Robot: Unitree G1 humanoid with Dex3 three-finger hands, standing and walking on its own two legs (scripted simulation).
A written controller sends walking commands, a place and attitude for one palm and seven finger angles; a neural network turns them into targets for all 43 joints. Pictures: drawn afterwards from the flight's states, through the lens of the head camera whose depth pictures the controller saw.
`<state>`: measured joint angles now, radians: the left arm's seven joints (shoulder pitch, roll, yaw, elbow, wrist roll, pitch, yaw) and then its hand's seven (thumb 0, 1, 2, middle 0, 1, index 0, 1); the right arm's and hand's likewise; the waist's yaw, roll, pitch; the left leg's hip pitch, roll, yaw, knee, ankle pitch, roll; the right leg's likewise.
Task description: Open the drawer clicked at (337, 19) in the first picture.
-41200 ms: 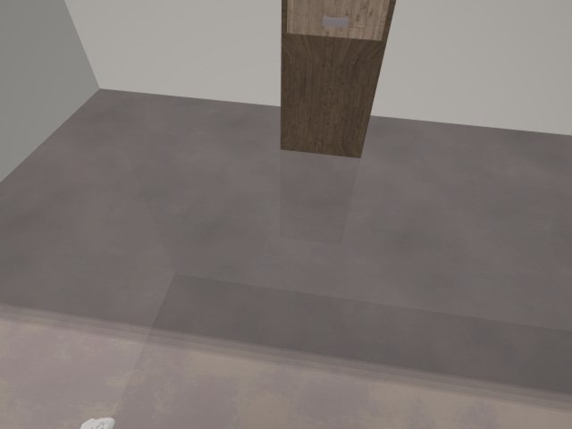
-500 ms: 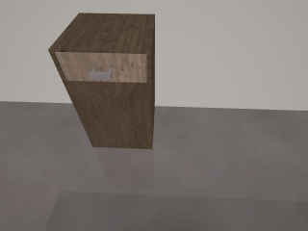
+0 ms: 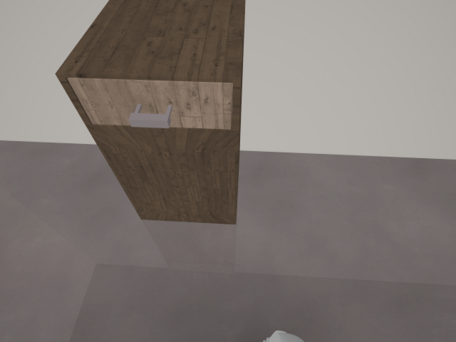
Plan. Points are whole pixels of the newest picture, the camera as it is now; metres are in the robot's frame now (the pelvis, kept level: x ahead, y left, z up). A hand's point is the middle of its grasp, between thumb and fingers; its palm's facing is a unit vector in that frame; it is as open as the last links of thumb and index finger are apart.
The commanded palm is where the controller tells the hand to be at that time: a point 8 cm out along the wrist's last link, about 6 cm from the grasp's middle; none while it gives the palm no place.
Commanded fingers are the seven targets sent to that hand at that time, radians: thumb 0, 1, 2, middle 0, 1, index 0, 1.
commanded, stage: take the last steps up to it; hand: left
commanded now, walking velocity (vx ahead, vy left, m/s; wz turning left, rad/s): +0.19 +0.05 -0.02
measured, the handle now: (152, 114) +0.65 +0.23 -0.04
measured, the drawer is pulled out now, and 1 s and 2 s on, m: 0.00 0.00 0.00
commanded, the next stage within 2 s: come to a stop and stand still in 0.08 s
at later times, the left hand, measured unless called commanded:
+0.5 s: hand (139, 314) +0.19 +0.20 -0.17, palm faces +0.01 -0.97 -0.26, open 7.4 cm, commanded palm none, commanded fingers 0.00 0.90 0.90 -0.20 -0.30 -0.20 -0.30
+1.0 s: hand (143, 310) +0.20 +0.19 -0.16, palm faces +0.01 -0.96 -0.28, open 7.4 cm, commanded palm none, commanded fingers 0.00 0.90 0.90 -0.20 -0.30 -0.20 -0.30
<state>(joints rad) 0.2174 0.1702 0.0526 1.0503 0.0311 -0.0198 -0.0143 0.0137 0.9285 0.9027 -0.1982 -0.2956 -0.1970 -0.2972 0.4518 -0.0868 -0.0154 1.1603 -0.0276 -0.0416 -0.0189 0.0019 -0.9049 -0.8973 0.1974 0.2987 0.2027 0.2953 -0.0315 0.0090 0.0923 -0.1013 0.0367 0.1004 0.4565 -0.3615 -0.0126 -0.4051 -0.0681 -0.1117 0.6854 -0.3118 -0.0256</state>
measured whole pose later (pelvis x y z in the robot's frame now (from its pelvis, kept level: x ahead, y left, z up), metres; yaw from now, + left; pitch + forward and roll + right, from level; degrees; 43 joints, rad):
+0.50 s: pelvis +0.14 -0.01 +0.00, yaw +0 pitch +2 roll +0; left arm 0.17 0.21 0.06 1.00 0.02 0.03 0.01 0.01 0.91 0.90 -0.20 -0.30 -0.20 -0.30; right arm 0.11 -0.19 -0.05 0.98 -0.02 0.01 -0.05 0.00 -0.91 -0.90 0.20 0.30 0.20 0.30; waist 0.00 0.01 0.13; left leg -0.20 0.10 0.09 0.49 -0.29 -0.03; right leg -0.30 0.00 -0.06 0.67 -0.40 -0.01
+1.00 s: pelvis +0.16 +0.00 +0.00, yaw -2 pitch +0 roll +1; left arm 0.29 0.18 0.02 0.95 0.02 0.01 0.06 0.01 0.90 0.90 -0.20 -0.30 -0.20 -0.30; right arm 0.15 -0.23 -0.04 0.87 -0.01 0.02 -0.01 0.00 -0.91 -0.90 0.19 0.30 0.20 0.29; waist 0.00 0.02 0.07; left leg -0.24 0.00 0.02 0.55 -0.23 0.01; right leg -0.22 -0.02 -0.02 0.59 -0.34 -0.01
